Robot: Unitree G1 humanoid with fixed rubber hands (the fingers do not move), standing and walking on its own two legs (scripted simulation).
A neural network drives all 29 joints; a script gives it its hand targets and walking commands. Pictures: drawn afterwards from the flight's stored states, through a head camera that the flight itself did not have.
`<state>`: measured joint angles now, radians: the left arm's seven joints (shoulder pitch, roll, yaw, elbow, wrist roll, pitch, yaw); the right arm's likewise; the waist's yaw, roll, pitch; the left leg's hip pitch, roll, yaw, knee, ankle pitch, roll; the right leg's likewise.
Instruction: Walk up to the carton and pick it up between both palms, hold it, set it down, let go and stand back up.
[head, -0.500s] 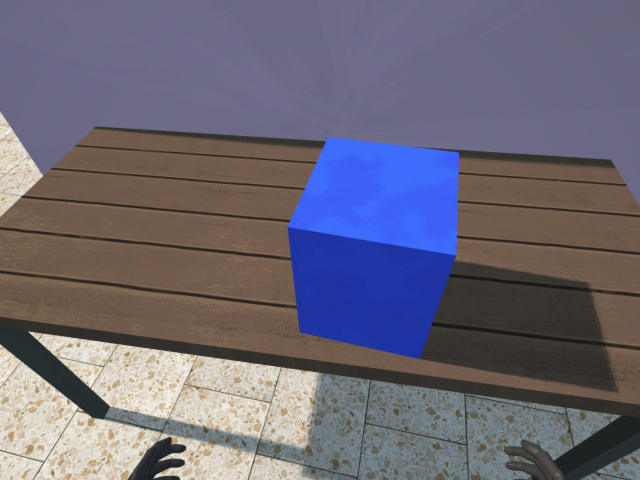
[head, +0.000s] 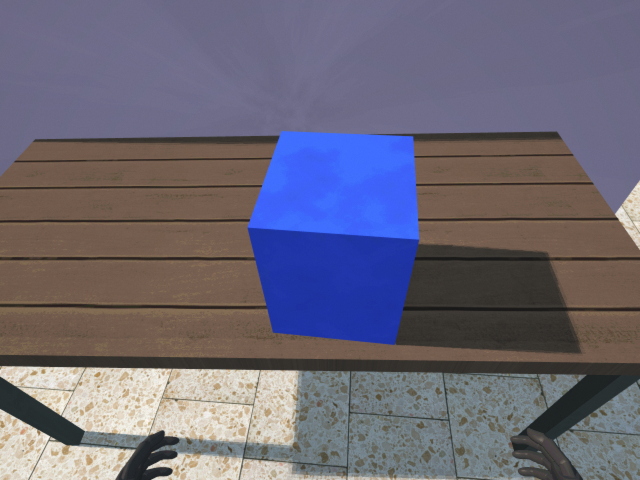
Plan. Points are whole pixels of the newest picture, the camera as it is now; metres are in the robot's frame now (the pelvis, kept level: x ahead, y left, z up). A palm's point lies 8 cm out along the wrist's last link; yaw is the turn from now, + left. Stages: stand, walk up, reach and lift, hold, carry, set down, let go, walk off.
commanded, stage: walk up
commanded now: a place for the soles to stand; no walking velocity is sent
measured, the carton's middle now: (339, 240) +0.47 +0.00 +0.03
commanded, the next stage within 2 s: reach and lift in 1.12 s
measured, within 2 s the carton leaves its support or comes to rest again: neither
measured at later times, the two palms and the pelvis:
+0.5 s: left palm (134, 479) +0.16 +0.26 -0.06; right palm out of the picture +0.10 -0.29 -0.08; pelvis -0.01 +0.00 -0.01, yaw -5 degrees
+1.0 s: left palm (144, 459) +0.18 +0.25 -0.06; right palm out of the picture +0.09 -0.29 -0.09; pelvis +0.00 +0.01 +0.00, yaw -7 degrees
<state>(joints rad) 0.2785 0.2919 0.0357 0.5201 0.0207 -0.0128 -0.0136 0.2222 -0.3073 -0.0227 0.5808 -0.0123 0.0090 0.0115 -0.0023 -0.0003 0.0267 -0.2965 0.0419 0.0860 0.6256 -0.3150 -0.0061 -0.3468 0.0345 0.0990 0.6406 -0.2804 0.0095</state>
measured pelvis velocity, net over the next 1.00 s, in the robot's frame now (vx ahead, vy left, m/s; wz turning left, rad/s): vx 0.00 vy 0.01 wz -0.13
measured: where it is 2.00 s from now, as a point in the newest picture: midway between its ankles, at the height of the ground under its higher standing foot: outside the picture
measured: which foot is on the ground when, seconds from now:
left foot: down 0.00-1.00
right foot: down 0.00-1.00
